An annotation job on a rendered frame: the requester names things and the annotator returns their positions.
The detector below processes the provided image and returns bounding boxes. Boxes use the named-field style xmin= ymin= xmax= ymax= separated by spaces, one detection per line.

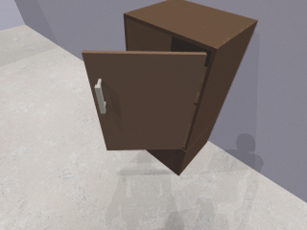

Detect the handle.
xmin=94 ymin=79 xmax=106 ymax=114

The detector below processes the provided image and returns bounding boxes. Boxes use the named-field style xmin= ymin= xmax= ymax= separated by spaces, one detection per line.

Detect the cupboard door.
xmin=82 ymin=50 xmax=207 ymax=150

